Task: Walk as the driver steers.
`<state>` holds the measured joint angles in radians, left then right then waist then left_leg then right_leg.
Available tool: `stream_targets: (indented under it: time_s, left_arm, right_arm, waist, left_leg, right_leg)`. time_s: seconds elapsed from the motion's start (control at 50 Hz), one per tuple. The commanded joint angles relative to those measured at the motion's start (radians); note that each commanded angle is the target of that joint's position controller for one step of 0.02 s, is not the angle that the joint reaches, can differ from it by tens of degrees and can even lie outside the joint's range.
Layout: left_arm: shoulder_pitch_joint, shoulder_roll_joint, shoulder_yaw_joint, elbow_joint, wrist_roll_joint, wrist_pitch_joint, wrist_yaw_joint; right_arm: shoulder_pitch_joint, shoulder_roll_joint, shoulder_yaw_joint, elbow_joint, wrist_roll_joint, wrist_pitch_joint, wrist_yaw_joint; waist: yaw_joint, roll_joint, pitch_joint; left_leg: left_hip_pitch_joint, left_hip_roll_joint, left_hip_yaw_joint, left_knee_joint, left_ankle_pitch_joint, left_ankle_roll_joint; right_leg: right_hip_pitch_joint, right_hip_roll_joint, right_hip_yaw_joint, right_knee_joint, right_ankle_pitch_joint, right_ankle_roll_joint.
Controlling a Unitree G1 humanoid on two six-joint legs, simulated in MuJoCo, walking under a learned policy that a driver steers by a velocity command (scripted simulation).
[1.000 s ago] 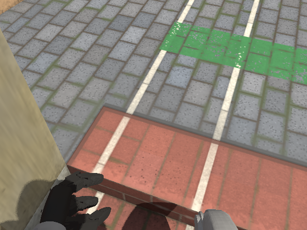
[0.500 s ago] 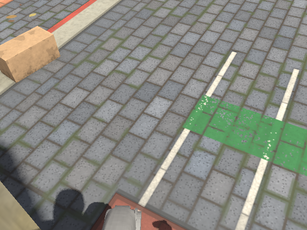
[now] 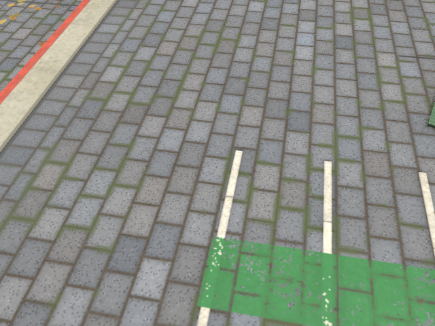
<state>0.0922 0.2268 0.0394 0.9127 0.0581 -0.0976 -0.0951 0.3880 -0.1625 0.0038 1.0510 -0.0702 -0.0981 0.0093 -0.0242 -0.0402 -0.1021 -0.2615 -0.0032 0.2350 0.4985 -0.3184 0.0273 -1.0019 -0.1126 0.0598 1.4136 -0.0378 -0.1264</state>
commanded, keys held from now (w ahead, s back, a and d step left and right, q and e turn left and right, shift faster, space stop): w+e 1.00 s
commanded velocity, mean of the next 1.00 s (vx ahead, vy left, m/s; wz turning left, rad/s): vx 0.50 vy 0.00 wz -0.58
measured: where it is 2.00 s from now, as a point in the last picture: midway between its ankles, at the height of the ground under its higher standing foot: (379, 217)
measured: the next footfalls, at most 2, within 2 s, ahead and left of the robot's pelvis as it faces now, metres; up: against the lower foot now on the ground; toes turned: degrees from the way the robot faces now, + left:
right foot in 0.22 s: +0.30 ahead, -0.15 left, +0.00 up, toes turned -8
left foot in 0.66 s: +0.61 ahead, -0.01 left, +0.00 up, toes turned -27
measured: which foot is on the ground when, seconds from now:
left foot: down 0.00-0.26, up 0.28-0.64, down 0.66-1.00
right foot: up 0.00-0.20, down 0.22-0.68, up 0.70-1.00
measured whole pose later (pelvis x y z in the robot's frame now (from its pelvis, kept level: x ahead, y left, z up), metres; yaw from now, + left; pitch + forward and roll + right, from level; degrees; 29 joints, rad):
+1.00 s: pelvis +0.55 -0.10 +0.02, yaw -35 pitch +3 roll +1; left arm 0.13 0.28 0.10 0.65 -0.03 -0.02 0.00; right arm 0.34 -0.25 -0.08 0.90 0.00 -0.09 -0.02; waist -0.08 -0.05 -0.01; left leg -0.12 0.00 0.15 0.29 -0.22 0.02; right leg -0.74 -0.09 0.07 0.95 -0.11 -0.01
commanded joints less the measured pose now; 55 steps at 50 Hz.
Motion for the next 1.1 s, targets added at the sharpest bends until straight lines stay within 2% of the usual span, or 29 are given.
stream_targets:
  time_s: [0.02,0.06,0.12,0.16,0.22,0.24,0.26,0.28,0.3,0.32,0.34,0.36,0.38,0.44,0.48,0.5,0.58,0.6,0.64,0.66,0.68,0.7,0.72,0.74,0.76,0.78,0.84,0.94,1.1]
  left_arm:
    - [-0.077,0.025,0.003,-0.047,-0.015,-0.02,-0.009]
    - [-0.121,0.005,-0.005,-0.062,-0.026,-0.001,-0.01]
    - [-0.155,0.005,0.0,-0.078,-0.02,0.017,0.013]
    - [-0.178,0.019,0.011,-0.091,-0.013,0.013,0.026]
    - [-0.101,0.098,0.043,-0.099,-0.042,-0.015,0.054]
    - [0.032,0.148,0.066,-0.081,-0.034,-0.022,0.078]
    - [0.254,0.184,0.072,-0.054,-0.039,-0.016,0.098]
    - [0.457,0.182,0.067,0.029,-0.022,0.002,0.1]
    - [0.494,0.214,0.101,0.073,-0.012,-0.006,0.098]
    - [0.397,0.202,0.105,0.062,-0.027,-0.012,0.095]
    - [0.331,0.124,0.078,0.055,-0.031,-0.014,0.088]
    - [0.249,0.072,0.061,0.037,-0.041,-0.015,0.076]
    - [0.105,0.07,0.055,-0.053,-0.115,-0.004,0.082]
    - [0.063,0.112,0.063,-0.116,-0.077,0.021,0.116]
    - [0.121,0.17,0.081,-0.126,-0.07,0.033,0.132]
    - [0.163,0.176,0.087,-0.126,-0.074,0.038,0.134]
    - [0.254,0.151,0.088,-0.119,-0.101,0.029,0.127]
    - [0.248,0.134,0.085,-0.122,-0.094,0.026,0.123]
    - [0.245,0.13,0.085,-0.133,-0.085,0.031,0.124]
    - [0.251,0.099,0.075,-0.144,-0.079,0.029,0.122]
    - [0.258,0.023,0.052,-0.163,-0.069,0.024,0.119]
    - [0.379,0.011,0.045,-0.202,-0.1,0.013,0.121]
    - [0.373,0.12,0.061,-0.181,-0.099,0.012,0.123]
    - [0.276,0.16,0.071,-0.201,-0.09,0.019,0.119]
    - [0.214,0.141,0.069,-0.216,-0.081,0.029,0.116]
    - [0.173,0.13,0.071,-0.234,-0.078,0.035,0.113]
    - [0.155,0.081,0.066,-0.268,-0.082,0.056,0.104]
    - [0.067,0.075,0.057,-0.316,-0.088,0.065,0.1]
    - [-0.151,0.064,0.042,-0.399,-0.087,0.067,0.054]
  right_arm:
    - [-0.269,-0.121,-0.019,-0.165,-0.018,-0.048,0.003]
    - [-0.13,-0.17,-0.037,-0.115,0.003,-0.045,0.018]
    - [-0.024,-0.164,-0.057,-0.072,0.007,-0.034,0.037]
    - [-0.02,-0.165,-0.066,-0.074,0.013,-0.016,0.027]
    - [-0.002,-0.188,-0.088,-0.089,-0.003,-0.008,0.002]
    - [0.039,-0.146,-0.077,-0.097,-0.027,-0.016,-0.004]
    - [0.115,-0.073,-0.044,-0.141,-0.031,-0.03,-0.012]
    - [0.002,-0.089,-0.038,-0.146,-0.024,-0.035,0.026]
    - [-0.127,-0.081,-0.041,-0.176,0.012,-0.029,0.059]
    - [-0.222,-0.116,-0.052,-0.195,0.006,-0.037,0.054]
    - [-0.225,-0.144,-0.063,-0.2,-0.017,-0.039,0.041]
    - [-0.216,-0.11,-0.057,-0.201,-0.026,-0.038,0.028]
    - [-0.325,-0.18,-0.088,-0.306,0.122,-0.065,-0.023]
    - [-0.263,-0.139,-0.086,-0.294,0.093,-0.062,-0.046]
    - [-0.345,-0.078,-0.064,-0.308,0.058,-0.05,-0.041]
    - [-0.379,-0.076,-0.062,-0.315,0.059,-0.045,-0.037]
    - [-0.431,-0.157,-0.082,-0.337,0.089,-0.021,-0.033]
    - [-0.418,-0.171,-0.084,-0.33,0.092,-0.023,-0.033]
    - [-0.372,-0.187,-0.091,-0.33,0.088,-0.033,-0.035]
    - [-0.282,-0.211,-0.102,-0.31,0.08,-0.039,-0.037]
    - [-0.126,-0.271,-0.116,-0.282,0.068,-0.045,-0.036]
    - [-0.046,-0.358,-0.135,-0.265,0.049,-0.033,-0.033]
    - [-0.087,-0.278,-0.12,-0.288,0.066,-0.03,-0.033]
    - [-0.126,-0.218,-0.105,-0.298,0.069,-0.028,-0.037]
    - [-0.157,-0.204,-0.1,-0.299,0.059,-0.021,-0.035]
    - [-0.194,-0.19,-0.098,-0.299,0.05,-0.018,-0.032]
    - [-0.194,-0.162,-0.093,-0.265,0.057,-0.022,-0.021]
    - [-0.151,-0.205,-0.109,-0.236,0.069,-0.015,-0.027]
    - [-0.062,-0.278,-0.126,-0.201,0.082,0.013,-0.029]
  waist:
    - [0.063,0.066,0.01]
    - [0.025,0.093,0.053]
    - [-0.006,0.095,0.093]
    - [-0.001,0.118,0.104]
    - [0.039,0.116,0.047]
    - [0.054,0.076,-0.075]
    - [0.087,-0.114,-0.304]
    - [0.181,-0.126,-0.319]
    - [0.228,-0.056,-0.134]
    - [0.212,-0.058,0.01]
    - [0.152,-0.034,-0.007]
    - [0.087,-0.006,0.015]
    - [0.025,0.017,0.068]
    - [-0.03,0.045,0.055]
    - [0.005,0.023,0.07]
    - [0.026,0.001,0.065]
    - [0.058,-0.032,0.077]
    - [0.058,-0.035,0.073]
    - [0.007,-0.047,0.067]
    - [-0.032,-0.03,0.013]
    - [-0.08,0.096,-0.115]
    - [-0.025,0.449,-0.199]
    - [-0.034,0.346,-0.154]
    - [-0.056,0.225,-0.06]
    - [-0.044,0.134,-0.018]
    - [-0.028,0.114,0.015]
    - [0.006,0.14,0.068]
    - [0.0,0.095,0.069]
    - [-0.072,0.115,0.157]
  left_leg:
    - [-0.141,0.143,0.016,-0.322,0.436,0.115]
    - [0.068,0.238,-0.027,-0.334,0.636,0.166]
    - [0.391,0.299,-0.046,-0.296,0.73,0.18]
    - [0.471,0.32,-0.039,-0.258,0.791,0.174]
    - [0.464,0.28,0.03,-0.061,1.029,0.111]
    - [0.324,0.248,0.045,0.119,0.929,0.052]
    - [-0.073,0.141,-0.003,0.421,0.558,-0.068]
    - [-0.338,-0.029,-0.099,0.636,-0.2,-0.107]
    - [-0.582,-0.021,-0.265,0.777,-0.196,-0.056]
    - [-0.657,0.027,-0.312,0.855,-0.123,-0.026]
    - [-0.58,0.059,-0.337,0.829,-0.072,0.005]
    - [-0.495,0.089,-0.345,0.795,-0.027,0.019]
    - [-0.432,0.072,-0.31,0.77,-0.001,-0.024]
    - [-0.377,0.103,-0.312,0.498,0.015,-0.052]
    - [-0.247,0.059,-0.263,0.283,0.19,-0.055]
    - [-0.186,0.031,-0.254,0.211,0.28,-0.06]
    - [-0.111,0.018,-0.318,0.054,0.376,-0.069]
    - [-0.113,0.024,-0.319,0.046,0.358,-0.058]
    - [-0.049,0.011,-0.307,-0.012,0.218,-0.034]
    - [0.09,0.037,-0.313,-0.017,0.184,-0.007]
    - [0.331,0.216,-0.487,-0.017,0.112,0.054]
    - [0.555,0.431,-1.005,-0.186,-0.128,0.207]
    - [0.523,0.439,-1.079,-0.213,-0.283,0.208]
    - [0.412,0.403,-0.909,-0.21,-0.238,0.172]
    - [0.309,0.358,-0.765,-0.21,-0.103,0.153]
    - [0.217,0.324,-0.674,-0.223,0.01,0.153]
    - [0.102,0.255,-0.466,-0.294,0.17,0.144]
    - [0.173,0.276,-0.318,-0.329,0.313,0.157]
    - [0.277,0.289,-0.134,-0.296,0.37,0.105]
  right_leg:
    - [0.352,-0.01,-0.051,-0.419,0.071,0.048]
    - [0.31,0.017,-0.063,-0.552,0.043,0.09]
    - [0.232,0.037,-0.066,-0.765,0.024,0.093]
    - [0.275,0.077,-0.095,-0.825,-0.041,0.076]
    - [0.533,0.186,-0.141,-0.914,0.008,-0.03]
    - [0.805,0.173,-0.072,-0.811,0.179,-0.107]
    - [1.329,0.017,0.242,-0.785,0.208,-0.277]
    - [1.527,-0.11,0.568,-0.994,0.17,-0.325]
    - [1.519,-0.095,0.524,-1.057,0.064,-0.22]
    - [1.338,-0.073,0.442,-1.076,0.024,-0.182]
    - [1.181,-0.066,0.397,-1.089,0.049,-0.185]
    - [1.015,-0.064,0.372,-1.114,0.087,-0.195]
    - [0.854,-0.057,0.421,-1.171,0.137,-0.203]
    - [0.714,-0.048,0.328,-1.176,0.11,-0.174]
    - [0.577,0.027,0.239,-1.17,0.061,-0.134]
    - [0.539,0.051,0.226,-1.168,0.008,-0.123]
    - [0.611,0.015,0.329,-1.139,-0.217,-0.083]
    - [0.652,0.008,0.348,-1.088,-0.23,-0.076]
    - [0.683,0.034,0.361,-0.957,-0.189,-0.049]
    - [0.649,0.078,0.331,-0.828,-0.132,-0.021]
    - [0.53,0.154,0.224,-0.54,-0.264,0.017]
    - [0.235,0.244,0.11,-0.259,-0.547,0.072]
    - [0.134,0.15,0.125,-0.102,-0.487,0.09]
    - [0.114,0.107,0.104,-0.064,-0.386,0.093]
    - [0.158,0.071,0.07,-0.062,-0.323,0.099]
    - [0.182,0.047,0.066,-0.103,-0.284,0.098]
    - [0.251,0.005,0.035,-0.195,-0.261,0.099]
    - [0.203,-0.006,0.046,-0.397,-0.093,0.116]
    - [0.282,0.03,-0.078,-0.712,-0.033,0.085]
